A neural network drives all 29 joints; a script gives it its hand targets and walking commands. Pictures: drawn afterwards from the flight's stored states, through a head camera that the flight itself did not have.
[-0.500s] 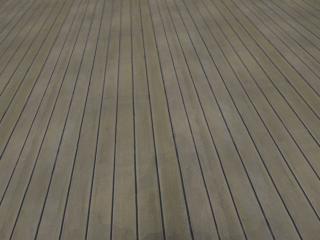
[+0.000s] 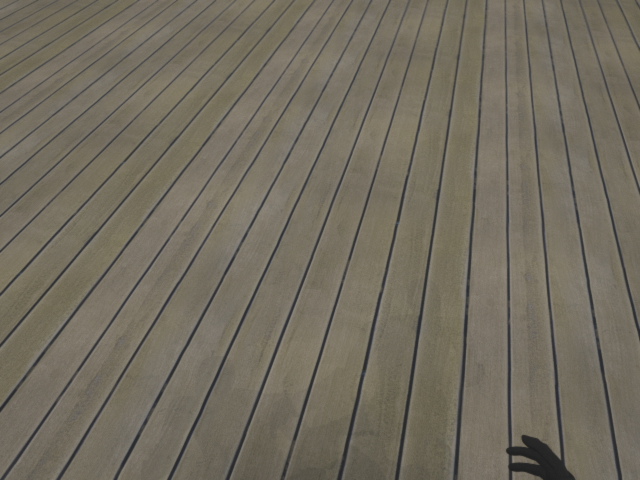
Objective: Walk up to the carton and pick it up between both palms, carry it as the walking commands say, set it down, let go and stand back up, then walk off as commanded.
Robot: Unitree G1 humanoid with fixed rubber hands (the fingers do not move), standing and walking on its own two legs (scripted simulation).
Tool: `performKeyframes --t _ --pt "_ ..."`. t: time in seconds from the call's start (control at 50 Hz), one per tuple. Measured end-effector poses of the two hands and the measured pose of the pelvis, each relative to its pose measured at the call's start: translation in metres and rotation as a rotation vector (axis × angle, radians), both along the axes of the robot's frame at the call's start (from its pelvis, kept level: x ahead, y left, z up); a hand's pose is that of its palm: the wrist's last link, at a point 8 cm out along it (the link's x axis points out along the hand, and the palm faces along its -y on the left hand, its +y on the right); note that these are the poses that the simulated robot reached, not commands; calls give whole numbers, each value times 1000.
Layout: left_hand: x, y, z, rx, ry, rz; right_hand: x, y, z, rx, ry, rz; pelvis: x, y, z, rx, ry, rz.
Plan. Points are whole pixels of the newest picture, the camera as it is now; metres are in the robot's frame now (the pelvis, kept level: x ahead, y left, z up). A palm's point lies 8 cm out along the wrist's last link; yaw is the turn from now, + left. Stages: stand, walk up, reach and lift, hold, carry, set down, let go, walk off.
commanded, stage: walk off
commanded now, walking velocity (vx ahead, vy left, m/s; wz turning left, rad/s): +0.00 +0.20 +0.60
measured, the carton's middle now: out of the picture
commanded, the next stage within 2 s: stand in 0.36 s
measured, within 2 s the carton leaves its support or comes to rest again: neither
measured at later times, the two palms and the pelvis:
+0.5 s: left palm out of the picture -0.04 +0.37 -0.07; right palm out of the picture +0.13 -0.16 -0.11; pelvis -0.02 +0.08 +0.02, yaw +16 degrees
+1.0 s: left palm out of the picture -0.09 +0.41 -0.11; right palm out of the picture +0.11 -0.04 -0.10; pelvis -0.05 +0.16 +0.02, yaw +19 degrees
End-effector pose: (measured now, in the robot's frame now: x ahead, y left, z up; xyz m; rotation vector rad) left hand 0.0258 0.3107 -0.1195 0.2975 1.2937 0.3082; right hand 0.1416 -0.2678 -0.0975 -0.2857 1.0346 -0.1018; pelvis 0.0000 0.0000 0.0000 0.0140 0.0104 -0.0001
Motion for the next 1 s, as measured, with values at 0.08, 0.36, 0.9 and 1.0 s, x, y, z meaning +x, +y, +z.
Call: performKeyframes --t 0.08,0.36,0.9,1.0 --pt "11 9 1 -34 -26 16 -16 22 10 -38 59 7 -3 19 11 -14 4 41" --pt "6 35 27 11 -159 119 -34 85 -27 65 152 95 -11 61 10 9 -11 195" --pt "-122 106 5 -146 -69 325 -12 226 10 -21 69 291 -45 157 25 -19 -22 333" --pt "-117 100 5 -131 -81 317 -29 232 -7 23 103 270 -47 158 20 7 -28 333"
